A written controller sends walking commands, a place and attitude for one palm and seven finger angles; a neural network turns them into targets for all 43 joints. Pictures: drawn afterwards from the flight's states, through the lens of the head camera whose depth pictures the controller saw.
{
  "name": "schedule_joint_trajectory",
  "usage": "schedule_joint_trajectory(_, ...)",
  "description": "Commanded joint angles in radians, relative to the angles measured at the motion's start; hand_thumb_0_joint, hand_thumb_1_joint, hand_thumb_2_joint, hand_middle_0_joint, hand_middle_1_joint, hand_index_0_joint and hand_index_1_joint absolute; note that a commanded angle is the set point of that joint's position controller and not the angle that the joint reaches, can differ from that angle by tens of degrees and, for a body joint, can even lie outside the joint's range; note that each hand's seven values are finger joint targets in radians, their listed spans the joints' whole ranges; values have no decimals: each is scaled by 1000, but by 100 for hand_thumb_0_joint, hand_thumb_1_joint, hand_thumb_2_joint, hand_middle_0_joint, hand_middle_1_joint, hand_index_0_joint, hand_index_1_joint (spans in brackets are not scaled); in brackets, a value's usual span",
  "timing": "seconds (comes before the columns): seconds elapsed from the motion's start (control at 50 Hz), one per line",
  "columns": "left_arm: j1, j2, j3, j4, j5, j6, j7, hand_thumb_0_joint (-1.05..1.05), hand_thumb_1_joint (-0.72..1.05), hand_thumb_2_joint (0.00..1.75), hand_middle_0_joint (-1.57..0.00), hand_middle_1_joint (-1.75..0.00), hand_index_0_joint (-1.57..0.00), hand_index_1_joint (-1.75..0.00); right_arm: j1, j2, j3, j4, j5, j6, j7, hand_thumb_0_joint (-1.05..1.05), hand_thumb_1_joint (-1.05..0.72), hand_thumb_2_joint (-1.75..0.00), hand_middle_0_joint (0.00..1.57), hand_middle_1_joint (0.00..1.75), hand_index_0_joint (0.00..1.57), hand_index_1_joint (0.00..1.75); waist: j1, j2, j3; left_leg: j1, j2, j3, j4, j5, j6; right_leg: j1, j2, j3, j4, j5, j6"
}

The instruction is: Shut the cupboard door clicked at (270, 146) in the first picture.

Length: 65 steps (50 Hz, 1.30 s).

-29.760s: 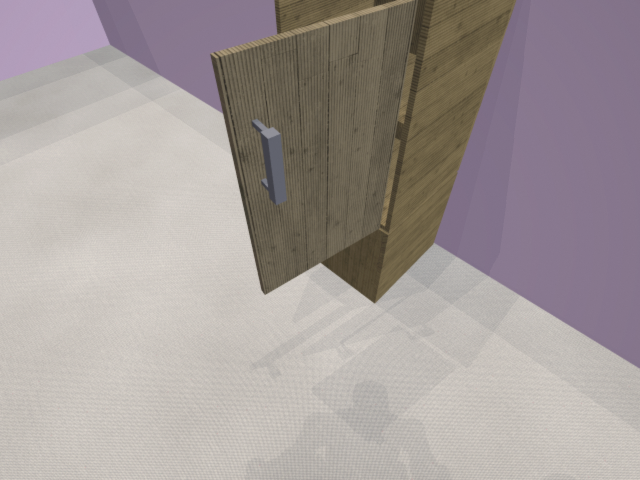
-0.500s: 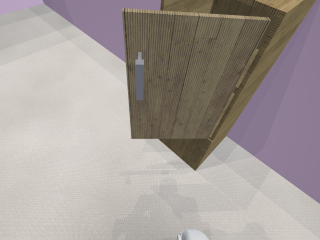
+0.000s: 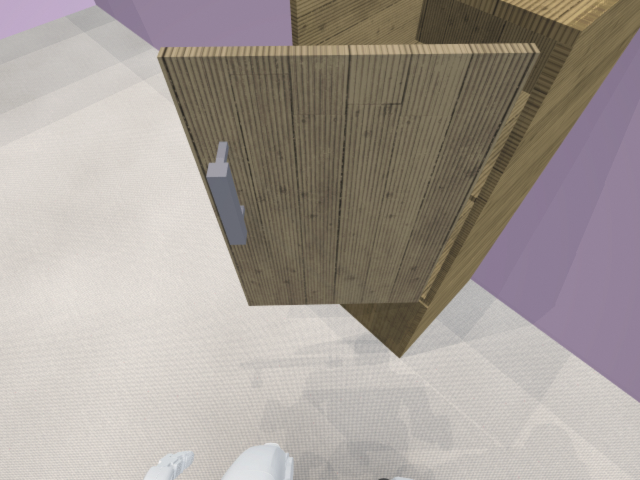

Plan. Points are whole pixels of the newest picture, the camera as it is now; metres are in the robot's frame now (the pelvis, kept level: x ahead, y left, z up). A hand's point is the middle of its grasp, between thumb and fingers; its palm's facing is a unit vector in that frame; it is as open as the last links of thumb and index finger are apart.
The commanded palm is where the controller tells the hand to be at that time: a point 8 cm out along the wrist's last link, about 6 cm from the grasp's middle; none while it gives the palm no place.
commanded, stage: come to a stop and stand still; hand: left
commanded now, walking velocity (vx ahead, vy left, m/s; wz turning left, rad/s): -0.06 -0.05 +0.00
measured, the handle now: (231, 195) +0.45 +0.15 +0.07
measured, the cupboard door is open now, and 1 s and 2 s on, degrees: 47 47 47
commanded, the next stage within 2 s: look again from close up in 1.44 s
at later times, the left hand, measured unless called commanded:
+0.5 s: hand out of the picture +0.00 +0.21 -0.18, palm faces +0.00 -0.97 -0.23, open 7.4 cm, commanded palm none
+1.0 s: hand out of the picture -0.02 +0.14 -0.17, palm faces +0.00 -0.98 -0.18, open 7.3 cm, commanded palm none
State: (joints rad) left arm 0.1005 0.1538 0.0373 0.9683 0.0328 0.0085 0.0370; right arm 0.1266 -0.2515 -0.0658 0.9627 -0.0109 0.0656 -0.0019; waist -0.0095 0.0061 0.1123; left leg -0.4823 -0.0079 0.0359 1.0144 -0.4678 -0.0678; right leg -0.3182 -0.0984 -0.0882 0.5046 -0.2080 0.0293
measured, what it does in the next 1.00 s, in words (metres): steps on the spot: left foot, then right foot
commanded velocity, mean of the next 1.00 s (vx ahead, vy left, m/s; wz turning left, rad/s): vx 0.00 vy -0.04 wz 0.00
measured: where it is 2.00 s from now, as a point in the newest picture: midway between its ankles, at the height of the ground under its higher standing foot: outside the picture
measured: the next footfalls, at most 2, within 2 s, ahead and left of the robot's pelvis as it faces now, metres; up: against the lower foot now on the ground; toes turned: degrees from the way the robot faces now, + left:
left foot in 0.10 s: +0.05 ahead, +0.13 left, +0.00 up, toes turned +3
right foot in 0.50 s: +0.04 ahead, -0.13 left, +0.00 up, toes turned +2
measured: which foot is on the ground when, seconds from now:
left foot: up 0.00-0.08, down 0.10-1.00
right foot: down 0.00-0.10, up 0.12-0.48, down 0.50-1.00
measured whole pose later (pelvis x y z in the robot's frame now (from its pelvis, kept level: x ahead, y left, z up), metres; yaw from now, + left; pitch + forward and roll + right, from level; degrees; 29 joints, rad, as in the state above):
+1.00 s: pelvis -0.02 -0.02 +0.01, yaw -1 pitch -1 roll +0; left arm 0.28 0.14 0.00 1.14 0.01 0.00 0.04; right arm 0.34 -0.13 -0.01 1.18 -0.01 0.01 -0.02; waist -0.03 -0.01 0.04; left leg -0.21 0.07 0.05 0.40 -0.17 -0.04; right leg -0.08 0.03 -0.01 0.39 -0.30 -0.03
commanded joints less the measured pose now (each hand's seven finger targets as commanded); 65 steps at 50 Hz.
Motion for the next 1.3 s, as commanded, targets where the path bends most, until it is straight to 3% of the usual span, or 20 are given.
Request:
schedule_joint_trajectory(0.0, 22, 237, 59, -68, 4, -5, 5, 0, 90, 90, -20, -30, -20, -30, 140, -27, -4, -46, 3, -21, 0, 0, -90, -90, 20, 30, 20, 30, -13, -201, -216, 152, 36, -33, -251, 78, 16, 97, -244, 153, -74, 517, -188)
schedule_joint_trajectory(0.04, 42, 213, 53, -62, -9, 8, 2, 0, 90, 90, -20, -30, -20, -30, 196, -49, -3, -29, -2, -36, 0, 0, -90, -90, 20, 30, 20, 30, -36, -125, -223, 333, 45, -11, -552, 334, 23, 14, -166, 118, 34, 288, -112)
schedule_joint_trajectory(0.06, 100, 151, 40, -69, -17, 20, -1, 0, 90, 90, -20, -30, -20, -30, 180, -136, -14, -48, -12, -52, -1, 0, -90, -90, 20, 30, 20, 30, -16, 155, -239, 401, 243, -226, -643, 590, 89, -97, -30, 38, 173, -69, -33)
schedule_joint_trajectory(0.08, 112, 119, 27, -80, -20, 29, 1, 0, 90, 90, -20, -30, -20, -30, 151, -207, -24, -79, -20, -48, -9, 0, -90, -90, 20, 30, 20, 30, -24, 325, -200, 290, 405, -354, -682, 844, 199, -111, 69, 48, 360, -419, 7)
schedule_joint_trajectory(0.1, 97, 142, 27, -85, -19, 38, 1, 0, 90, 90, -20, -30, -20, -30, 115, -196, -18, -96, -23, -48, -26, 0, -90, -90, 20, 30, 20, 30, -21, 179, -156, 209, 406, -301, -670, 883, 248, -85, 77, 126, 493, -406, -3)
schedule_joint_trajectory(0.12, 128, 126, 29, -74, -14, 43, 4, 0, 90, 90, -20, -30, -20, -30, 89, -185, -14, -96, -24, -57, -37, 0, -90, -90, 20, 30, 20, 30, 2, 269, -182, 264, 381, -300, -637, 976, 246, -146, 98, 161, 587, -396, 2)
schedule_joint_trajectory(0.14, 124, 157, 36, -54, -15, 46, 4, 0, 90, 90, -20, -30, -20, -30, 68, -157, -7, -100, -19, -57, -43, 0, -90, -90, 20, 30, 20, 30, 0, 252, -162, 246, 346, -243, -638, 942, 228, -149, 95, 200, 640, -333, 7)
schedule_joint_trajectory(0.18, 153, 163, 37, -29, -19, 41, -4, 0, 90, 90, -20, -30, -20, -30, 40, -106, 11, -105, -14, -63, -46, 0, -90, -90, 20, 30, 20, 30, 22, 149, -161, 300, 287, -171, -635, 861, 216, -164, 97, 192, 657, -232, 20)
schedule_joint_trajectory(0.22, 169, 158, 33, -13, -20, 36, -12, 0, 90, 90, -20, -30, -20, -30, 45, -95, 14, -96, -8, -67, -48, 0, -90, -90, 20, 30, 20, 30, 19, 98, -177, 358, 290, -161, -645, 802, 230, -159, 88, 171, 590, -214, 25)
schedule_joint_trajectory(0.28, 140, 144, 25, -17, -19, 39, -19, 0, 90, 90, -20, -30, -20, -30, 102, -104, 6, -56, -9, -63, -47, 0, -90, -90, 20, 30, 20, 30, -15, 129, -181, 401, 310, -197, -684, 652, 241, -124, 80, 145, 451, -236, 22)
schedule_joint_trajectory(0.36, 122, 112, 8, -6, -19, 31, -25, 0, 90, 90, -20, -30, -20, -30, 133, -119, -6, -8, -12, -57, -39, 0, -90, -90, 20, 30, 20, 30, -33, 148, -164, 389, 301, -204, -702, 548, 231, -12, 81, 85, 198, -260, -1)
schedule_joint_trajectory(0.42, 201, 106, 5, 40, -19, 19, -20, 0, 90, 90, -20, -30, -20, -30, 120, -93, -6, 19, -1, -59, -35, 0, -90, -90, 20, 30, 20, 30, 6, 113, -161, 288, 246, -178, -673, 428, 185, 161, 87, 66, -61, -55, -19)
schedule_joint_trajectory(0.44, 222, 120, 6, 51, -18, 11, -15, 0, 90, 90, -20, -30, -20, -30, 124, -75, -2, 24, 5, -61, -32, 0, -90, -90, 20, 30, 20, 30, 12, 74, -159, 244, 204, -151, -647, 379, 147, 221, 60, 107, -161, 9, -30)
schedule_joint_trajectory(0.48, 192, 161, 1, 59, -17, -3, -10, 0, 90, 90, -20, -30, -20, -30, 122, -12, 15, 29, 11, -59, -21, 0, -90, -90, 20, 30, 20, 30, -12, -32, -104, 232, 95, -60, -618, 190, 70, 120, -81, 248, -226, -65, -97)
schedule_joint_trajectory(0.5, 174, 177, -4, 55, -17, -2, -11, 0, 90, 90, -20, -30, -20, -30, 135, -1, 19, 38, 8, -60, -15, 0, -90, -90, 20, 30, 20, 30, -25, 23, -104, 298, 73, -52, -622, 243, 64, 53, -92, 242, -215, -74, -101)
schedule_joint_trajectory(0.52, 165, 159, -3, 72, -16, -16, -10, 0, 90, 90, -20, -30, -20, -30, 143, 15, 26, 55, 2, -57, -17, 0, -90, -90, 20, 30, 20, 30, -25, -105, -118, 315, 67, -31, -606, 290, 61, 64, -53, 239, -219, -4, -95)
schedule_joint_trajectory(0.54, 165, 151, -8, 79, -20, -21, -8, 0, 90, 90, -20, -30, -20, -30, 152, 0, 26, 70, -1, -59, -17, 0, -90, -90, 20, 30, 20, 30, -21, -178, -103, 319, 71, -25, -600, 299, 60, 62, -56, 235, -225, 35, -95)
schedule_joint_trajectory(0.68, 191, 111, -20, 119, -30, -18, -2, 0, 90, 90, -20, -30, -20, -30, 214, 4, 39, 154, -2, -62, -22, 0, -90, -90, 20, 30, 20, 30, -9, -45, -10, 308, 102, -38, -655, 344, 59, 67, -14, 200, -241, -40, -75)
schedule_joint_trajectory(0.8, 210, 98, -19, 132, -32, -19, -1, 0, 90, 90, -20, -30, -20, -30, 245, 18, 43, 177, -4, -61, -27, 0, -90, -90, 20, 30, 20, 30, -6, -34, -13, 309, 104, -34, -652, 345, 54, 83, -12, 197, -251, -40, -79)
schedule_joint_trajectory(1.28, 273, 60, -19, 152, -24, -26, 9, 0, 90, 90, -20, -30, -20, -30, 195, 17, 38, 161, 1, -72, -44, 0, -90, -90, 20, 30, 20, 30, -3, -27, -55, 374, 122, -32, -614, 499, 65, 161, -5, 158, -190, 283, -60)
